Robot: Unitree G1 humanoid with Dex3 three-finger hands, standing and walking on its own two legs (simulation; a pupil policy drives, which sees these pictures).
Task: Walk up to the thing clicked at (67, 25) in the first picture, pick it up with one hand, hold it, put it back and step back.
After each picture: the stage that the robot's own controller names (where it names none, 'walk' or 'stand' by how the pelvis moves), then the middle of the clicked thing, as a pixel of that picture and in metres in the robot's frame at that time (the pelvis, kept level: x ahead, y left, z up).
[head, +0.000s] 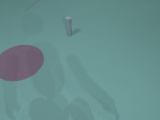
stand; (68, 26) +1.64 +0.18 -0.65
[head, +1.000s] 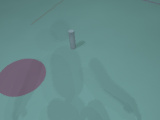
walk; (72, 39) +1.52 +0.28 -0.63
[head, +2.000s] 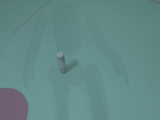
walk; (61, 63) +0.97 +0.28 -0.65
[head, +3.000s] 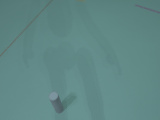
walk; (56, 103) +0.57 +0.27 -0.65
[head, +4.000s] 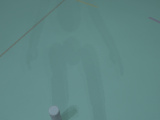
stand; (55, 116) +0.45 +0.21 -0.64
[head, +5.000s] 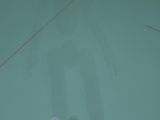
stand; out of the picture +0.42 +0.20 -0.66
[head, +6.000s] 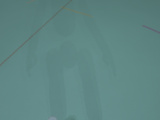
stand; out of the picture +0.43 +0.22 -0.66
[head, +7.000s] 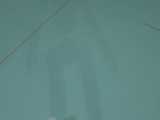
stand; out of the picture +0.41 +0.22 -0.66
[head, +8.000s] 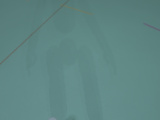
stand; out of the picture +0.41 +0.22 -0.66
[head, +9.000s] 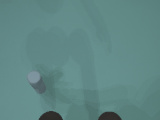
go down; (37, 83) +0.45 +0.23 -0.47
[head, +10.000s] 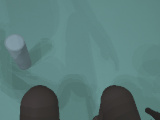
go down; (20, 54) +0.48 +0.27 -0.27
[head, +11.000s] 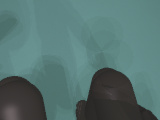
close in; out of the picture +0.46 +0.30 -0.18
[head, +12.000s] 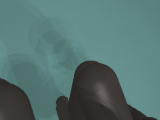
close; out of the picture +0.45 +0.33 -0.16
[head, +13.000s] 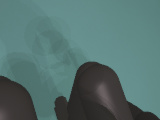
lift; out of the picture +0.42 +0.31 -0.16
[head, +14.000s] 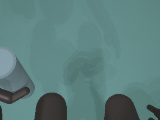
lift; (14, 79) +0.32 +0.22 +0.00
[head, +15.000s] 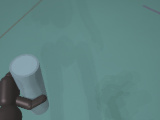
hold; (33, 89) +0.31 +0.17 +0.03
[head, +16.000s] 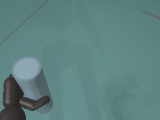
hold; (37, 90) +0.31 +0.16 +0.03
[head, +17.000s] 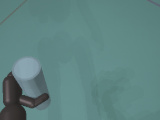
crouch; (35, 88) +0.33 +0.17 +0.00
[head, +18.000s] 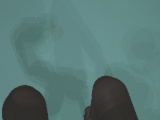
lower; out of the picture +0.48 +0.27 -0.04
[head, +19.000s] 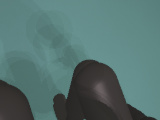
lower; out of the picture +0.43 +0.33 -0.16
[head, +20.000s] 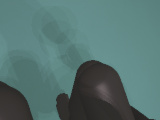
lower; out of the picture +0.44 +0.34 -0.15
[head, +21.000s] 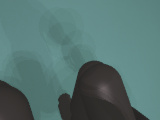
lower; out of the picture +0.43 +0.32 -0.16
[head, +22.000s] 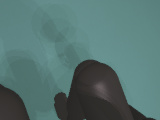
lower; out of the picture +0.43 +0.32 -0.16
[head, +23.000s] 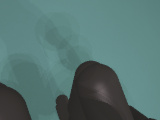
open; out of the picture +0.44 +0.30 -0.16
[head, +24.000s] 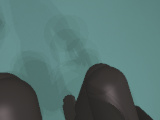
stand; out of the picture +0.42 +0.30 -0.17
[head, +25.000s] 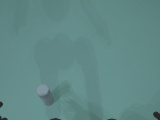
stand; (45, 95) +0.43 +0.21 -0.49
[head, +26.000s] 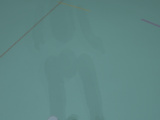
stand; out of the picture +0.42 +0.20 -0.60
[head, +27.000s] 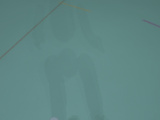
stand; out of the picture +0.41 +0.19 -0.60
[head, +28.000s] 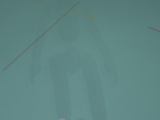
stand; out of the picture +0.43 +0.18 -0.65
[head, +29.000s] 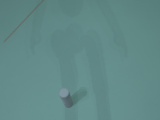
walk; (66, 98) +0.49 +0.19 -0.64
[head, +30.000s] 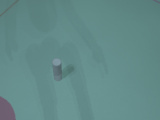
walk; (57, 70) +0.75 +0.14 -0.63
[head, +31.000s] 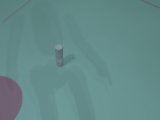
stand; (59, 56) +1.01 +0.20 -0.64
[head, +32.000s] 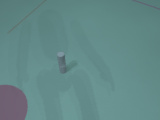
stand; (62, 63) +1.01 +0.22 -0.65
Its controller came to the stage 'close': yes
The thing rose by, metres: 0.68
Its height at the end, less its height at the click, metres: +0.00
